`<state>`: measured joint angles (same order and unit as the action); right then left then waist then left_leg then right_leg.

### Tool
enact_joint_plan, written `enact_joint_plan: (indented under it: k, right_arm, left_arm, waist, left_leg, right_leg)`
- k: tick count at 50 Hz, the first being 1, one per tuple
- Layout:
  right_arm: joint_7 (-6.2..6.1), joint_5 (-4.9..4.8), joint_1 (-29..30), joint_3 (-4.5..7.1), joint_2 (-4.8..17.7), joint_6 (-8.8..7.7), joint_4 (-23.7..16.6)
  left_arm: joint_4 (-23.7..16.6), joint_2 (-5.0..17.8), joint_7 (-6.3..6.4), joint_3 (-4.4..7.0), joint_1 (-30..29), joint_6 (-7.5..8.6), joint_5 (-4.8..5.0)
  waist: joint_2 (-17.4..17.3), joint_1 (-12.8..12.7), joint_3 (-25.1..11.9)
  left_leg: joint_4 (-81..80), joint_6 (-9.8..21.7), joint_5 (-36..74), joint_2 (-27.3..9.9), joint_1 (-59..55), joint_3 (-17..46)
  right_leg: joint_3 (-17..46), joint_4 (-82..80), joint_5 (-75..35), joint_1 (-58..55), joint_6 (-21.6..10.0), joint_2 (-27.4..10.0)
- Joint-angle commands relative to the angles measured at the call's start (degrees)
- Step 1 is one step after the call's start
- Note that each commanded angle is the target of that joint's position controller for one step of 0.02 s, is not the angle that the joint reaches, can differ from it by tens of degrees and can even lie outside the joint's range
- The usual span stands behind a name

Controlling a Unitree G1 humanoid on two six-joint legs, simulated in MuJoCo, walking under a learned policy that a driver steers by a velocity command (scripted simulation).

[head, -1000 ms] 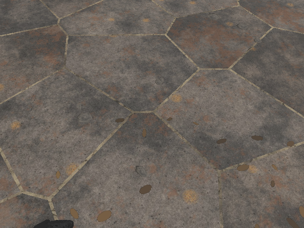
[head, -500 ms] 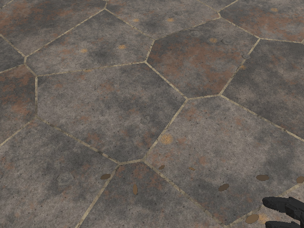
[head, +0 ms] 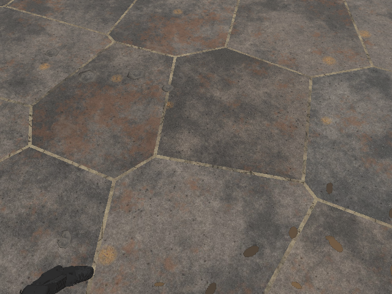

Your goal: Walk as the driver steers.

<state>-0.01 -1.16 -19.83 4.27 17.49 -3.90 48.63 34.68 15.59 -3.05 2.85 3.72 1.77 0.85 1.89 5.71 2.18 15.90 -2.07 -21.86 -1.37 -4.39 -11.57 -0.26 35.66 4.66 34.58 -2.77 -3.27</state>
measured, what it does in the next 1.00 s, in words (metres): walks ahead: right foot, then left foot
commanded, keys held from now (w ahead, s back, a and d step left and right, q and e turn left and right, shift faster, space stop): no key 0.62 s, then w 0.38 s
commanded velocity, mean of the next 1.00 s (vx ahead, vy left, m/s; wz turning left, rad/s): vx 0.19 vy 0.00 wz -0.09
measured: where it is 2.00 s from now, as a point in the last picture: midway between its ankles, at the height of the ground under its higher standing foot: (191, 255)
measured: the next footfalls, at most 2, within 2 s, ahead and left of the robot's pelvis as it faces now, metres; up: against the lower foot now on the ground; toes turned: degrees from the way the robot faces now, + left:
right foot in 0.04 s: +0.20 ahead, -0.12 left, +0.00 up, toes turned -3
left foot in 0.42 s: +0.23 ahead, +0.13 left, +0.00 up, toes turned -2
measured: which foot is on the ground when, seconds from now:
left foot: down 0.00-0.04, up 0.06-0.40, down 0.42-0.92, up 0.94-1.00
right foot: up 0.00-0.02, down 0.04-1.00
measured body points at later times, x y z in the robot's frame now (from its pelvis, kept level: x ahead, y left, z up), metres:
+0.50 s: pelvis +0.15 -0.01 +0.01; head +0.16 +0.00 +0.46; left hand +0.29 +0.23 -0.11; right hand +0.26 -0.28 -0.11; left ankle +0.19 +0.13 -0.73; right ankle +0.16 -0.11 -0.73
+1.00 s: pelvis +0.26 -0.02 +0.00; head +0.27 -0.03 +0.45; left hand +0.28 +0.25 -0.13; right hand +0.35 -0.29 -0.13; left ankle +0.21 +0.11 -0.65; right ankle +0.16 -0.11 -0.73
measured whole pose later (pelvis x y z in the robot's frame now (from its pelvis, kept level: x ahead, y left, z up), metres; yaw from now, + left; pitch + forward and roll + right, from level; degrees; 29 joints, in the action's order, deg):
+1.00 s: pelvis +0.26 -0.02 +0.00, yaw -3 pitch +1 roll +0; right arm 0.9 -2.1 -12.6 3.0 15.2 -4.7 51.9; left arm 54.8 13.8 -0.9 3.2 21.0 5.1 0.6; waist -1.1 -1.6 -1.1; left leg 65.4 1.8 -27.9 -0.8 27.5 0.4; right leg 0.1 30.5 25.1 6.9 -2.4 1.7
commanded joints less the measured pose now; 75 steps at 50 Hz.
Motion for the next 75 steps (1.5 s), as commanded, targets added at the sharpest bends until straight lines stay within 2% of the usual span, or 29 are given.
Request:
enact_joint_plan:
  k: [1, 2, 3, 4, 5, 8, 11, 14, 20, 22, 23, 24, 31, 38, 42, 44, 46, 47, 48, 50, 55, 59, 63, 64, 65, 66, 67, 69, 75]
  right_arm:
    - [-0.75, -0.83, 2.9, 2.21, 11.2, 0.30, -2.8]
    - [-0.91, 0.32, 1.7, 1.28, 9.1, -0.20, -3.5]
    - [0.13, 3.02, -4.6, -1.45, 1.9, -1.20, -5.8]
    - [0.73, 1.34, -5.5, -1.15, 6.2, -1.75, -2.8]
    - [0.91, -0.86, 0.8, -0.15, 8.9, -1.50, -4.2]
    - [-0.56, 0.64, 4.8, -0.45, 7.2, 0.16, -4.6]
    - [-1.44, 1.04, 0.2, -0.88, 4.1, 2.49, -2.9]
    - [-1.85, 1.64, 3.0, -1.38, 2.9, 3.06, -3.0]
    - [-1.39, 2.04, 7.7, -0.92, 3.6, 3.68, -3.4]
    - [-1.52, 2.90, 8.8, -0.58, 6.7, 3.32, -4.4]
    - [-1.79, 2.38, 11.8, 0.03, 9.8, 3.44, -4.5]
    - [-1.34, 1.99, 13.0, -0.51, 5.9, 3.46, -4.2]
    - [-0.94, 1.63, 11.1, -1.37, 3.7, 1.95, -1.1]
    - [-1.10, -0.02, 8.4, -0.68, 4.6, 1.05, 0.9]
    - [-0.33, -0.58, 5.9, 0.26, 6.5, -0.88, 1.6]
    - [-0.06, -0.75, 8.5, 0.43, 6.2, -1.15, 0.4]
    - [0.49, 0.07, 16.7, -0.39, 2.8, -2.41, -3.5]
    - [0.57, 0.31, 17.6, -0.68, 1.6, -2.90, -3.8]
    - [0.96, -0.82, 18.9, -0.42, 2.7, -2.95, -4.5]
    - [1.68, -1.75, 20.8, -1.30, 0.2, -2.76, -5.6]
    - [3.10, 0.34, 24.6, -2.67, -3.0, -2.14, -8.0]
    - [2.45, -0.51, 25.9, -1.48, 1.3, -1.26, -9.4]
    - [1.42, -0.49, 6.1, 1.91, 6.8, -0.31, -3.6]
    - [0.85, 0.17, -2.7, 2.82, 10.7, 0.03, -1.7]
    - [1.83, 0.91, -4.2, 2.56, 12.3, -0.34, -0.5]
    - [2.08, 0.60, -0.2, 1.24, 7.4, -0.74, -1.2]
    - [2.06, 0.61, 5.9, 0.60, 5.7, -1.21, -2.2]
    - [2.40, 1.60, 12.8, -0.03, 3.6, -1.92, -2.9]
    - [1.29, 2.79, 12.9, -0.71, 3.5, -2.19, 0.7]
  left_arm:
    - [-1.8, 8.2, 0.11, 3.59, 9.7, 1.23, -0.92]
    - [-0.3, 12.0, 1.20, 4.85, 16.1, 0.81, -1.23]
    - [-0.6, 17.3, 2.16, 4.85, 16.7, 0.55, -2.44]
    - [-1.4, 13.8, 1.95, 3.83, 19.1, 0.49, -2.15]
    - [-0.8, 11.5, 1.58, 3.05, 16.4, 0.49, -1.86]
    - [0.1, 6.9, 1.73, 1.55, 7.2, 0.83, -0.98]
    - [1.0, 6.8, 1.58, 1.66, 2.7, 1.47, -2.07]
    - [2.8, 6.9, 2.26, 1.73, 1.8, 1.27, -2.11]
    - [6.6, 4.8, 2.40, 0.50, 2.3, -0.04, -1.55]
    - [8.2, 2.5, 2.41, -0.41, 6.3, 0.04, -2.36]
    - [9.1, 2.1, 2.44, -0.24, 11.9, 0.12, -2.46]
    - [9.5, 2.6, 2.95, -0.45, 9.9, -0.35, -2.63]
    - [11.4, 4.2, 3.98, 0.34, 6.8, -1.66, -1.58]
    - [13.6, 3.2, 3.84, 0.82, 8.8, 0.44, 0.13]
    - [14.2, 2.7, 2.64, 1.01, 10.1, 3.84, 0.21]
    - [16.3, 3.9, 2.17, 1.59, 13.9, 4.37, 0.32]
    - [21.4, 10.0, 2.26, 3.87, 27.4, 3.82, 0.95]
    - [21.8, 9.9, 2.04, 3.61, 30.6, 3.48, 0.37]
    - [21.1, 6.6, 2.07, 2.17, 28.4, 3.41, -0.41]
    - [20.5, 5.0, 2.33, 1.18, 26.4, 3.27, -0.43]
    - [18.4, 5.2, 4.31, 0.25, 19.1, 2.03, -0.65]
    - [20.6, 8.3, 4.66, 1.53, 22.3, 3.24, 0.68]
    - [20.5, 7.8, 4.42, 1.84, 20.9, 1.62, -0.60]
    - [19.2, 4.9, 4.41, 0.85, 22.5, 1.39, -1.90]
    - [19.5, -3.9, 3.67, -1.28, 30.7, 2.45, -0.73]
    - [19.3, 2.6, 3.22, 0.16, 25.4, 3.67, 0.64]
    - [17.4, 5.8, 3.14, 1.10, 19.5, 4.20, 1.72]
    - [17.4, 5.2, 4.19, 1.53, 17.2, 3.74, 0.21]
    - [16.5, 2.4, 5.40, 1.64, 15.9, 0.14, -1.29]
  waist:
    - [-6.6, -10.3, -6.6]
    - [-3.7, -12.8, -11.7]
    - [12.4, -7.9, -20.7]
    - [7.1, -11.5, -34.1]
    - [4.0, -12.1, -27.0]
    - [0.3, -6.2, -10.9]
    - [2.2, -2.1, -10.2]
    - [3.8, -2.9, -10.5]
    - [3.3, -3.5, -6.7]
    - [-2.1, -5.3, -5.0]
    - [-10.4, -10.1, -4.4]
    - [-11.3, -8.4, -4.5]
    - [-5.0, -5.6, -4.9]
    - [-5.1, -5.2, 3.6]
    - [-9.1, -5.9, 0.1]
    - [-6.4, -7.7, -2.7]
    - [7.8, -12.9, -6.2]
    - [14.9, -14.5, -3.9]
    - [6.7, -12.7, 0.1]
    - [0.7, -11.1, 3.6]
    - [3.1, -8.5, 4.3]
    - [4.7, -7.1, 4.2]
    - [5.2, 3.0, -8.8]
    - [-3.9, 4.5, -15.8]
    - [-20.5, -0.9, -24.7]
    - [-14.3, 0.2, -17.5]
    - [-10.2, -1.3, -8.4]
    - [-3.2, -5.4, -3.8]
    - [-5.5, -9.1, -4.6]
  left_leg:
    - [16.6, 6.4, 60.4, -11.4, 3.6, 2.5]
    - [29.1, 3.5, 47.6, -8.6, 14.1, 1.5]
    - [53.0, -1.0, -10.2, 0.2, 37.7, 2.8]
    - [62.7, -1.3, -19.5, 1.6, 37.9, 16.0]
    - [62.9, -0.9, -16.0, -1.5, 40.9, 17.1]
    - [51.7, -1.0, -6.4, -5.6, 37.5, 14.9]
    - [42.5, -2.3, -1.5, -4.9, 26.5, 13.8]
    - [31.7, -2.2, 6.3, -4.3, 22.7, 13.5]
    - [14.3, 0.3, 14.4, -2.5, 14.9, 12.7]
    - [7.7, 2.6, 26.9, -7.8, 11.3, 18.6]
    - [8.6, 5.6, 23.4, -9.9, 13.4, 20.1]
    - [6.7, 5.8, 11.0, -8.0, 19.4, 19.5]
    - [10.3, 2.8, 20.6, -3.7, 16.2, 15.3]
    - [8.1, 9.2, -13.9, -5.4, 20.7, 21.2]
    - [7.9, 13.5, 2.1, -11.9, 13.6, 31.3]
    - [13.7, 12.2, 16.1, -9.8, 15.2, 26.8]
    - [37.6, 4.6, 24.6, 1.8, 37.3, 9.5]
    - [50.0, 2.8, -6.7, 3.9, 53.6, 9.9]
    - [56.9, 4.1, -12.6, 0.5, 61.1, 13.9]
    - [58.1, 5.4, -7.1, -3.4, 68.7, 13.9]
    - [28.5, 2.1, 17.8, -1.5, 41.1, 7.1]
    - [16.3, 3.8, 23.6, 0.7, 32.5, 8.8]
    - [16.5, 8.9, 18.7, 3.2, 7.8, 8.0]
    - [17.5, 12.1, 15.7, -8.4, -8.5, 22.1]
    - [5.0, 21.2, -3.3, -20.5, -19.6, 52.2]
    - [-1.6, 18.7, -5.7, -18.9, -12.4, 55.5]
    - [-1.7, 16.8, 3.0, -18.0, -2.4, 45.7]
    - [-1.8, 15.5, 27.0, -14.1, 13.2, 30.7]
    - [-4.7, 16.9, 42.7, -10.7, 23.0, 17.1]
  right_leg:
    - [-4.3, -7.8, -4.5, -19.8, -3.9, 6.6]
    - [1.5, -6.5, -20.9, -35.2, -5.8, 2.1]
    - [26.8, -2.0, -46.0, -58.4, -17.2, -17.2]
    - [36.8, -5.4, -47.1, -60.3, -22.2, -22.2]
    - [26.7, -6.5, -47.8, -54.6, -19.3, -18.4]
    - [15.0, -13.2, -36.4, -30.9, -13.5, -11.3]
    - [8.7, -17.3, -35.3, -18.6, -13.4, -9.2]
    - [5.7, -18.3, -29.3, -17.0, -12.0, -7.7]
    - [7.8, -17.5, 2.8, -15.0, -7.7, -5.9]
    - [6.1, -12.7, 13.3, -13.7, -2.0, -0.8]
    - [2.7, -12.0, 16.7, -13.5, 0.1, 3.3]
    - [1.2, -11.5, 13.5, -19.4, 1.4, 3.5]
    - [2.8, -10.4, 1.4, -21.9, 0.6, 1.5]
    - [2.4, -6.5, 28.2, -12.0, -2.8, 2.8]
    - [0.7, -0.2, 16.7, -10.4, -3.2, 3.5]
    - [2.1, -2.6, 7.1, -17.3, -3.6, 2.8]
    - [18.2, -11.7, -6.6, -42.7, -8.2, -5.1]
    - [32.2, -17.0, -18.2, -50.5, -14.0, -15.5]
    - [31.9, -15.5, -17.6, -50.7, -15.3, -17.9]
    - [24.8, -17.7, -14.7, -50.5, -13.0, -16.7]
    - [6.1, -28.3, -10.7, -27.3, -6.9, -5.5]
    - [5.3, -29.9, -14.0, -32.0, -5.9, -9.0]
    - [1.5, -3.0, -37.8, -32.9, -1.7, -7.1]
    - [-0.1, 16.1, -16.9, -19.4, -0.4, -3.3]
    - [4.4, 34.8, 26.5, -3.2, 1.7, 7.1]
    - [9.0, 41.5, 27.5, 1.9, 0.9, 4.8]
    - [6.9, 42.3, 22.7, 4.1, 0.4, 2.3]
    - [5.1, 37.5, 16.2, -3.1, 1.0, -2.3]
    - [4.1, 21.0, 10.3, -10.5, 3.9, -3.9]
Velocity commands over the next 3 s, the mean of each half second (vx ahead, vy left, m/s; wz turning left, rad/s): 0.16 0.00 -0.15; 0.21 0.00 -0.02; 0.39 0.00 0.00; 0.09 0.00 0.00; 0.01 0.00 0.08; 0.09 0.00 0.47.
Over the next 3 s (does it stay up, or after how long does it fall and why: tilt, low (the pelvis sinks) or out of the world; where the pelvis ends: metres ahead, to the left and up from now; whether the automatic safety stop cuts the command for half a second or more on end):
stays up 0.56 0.05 0.03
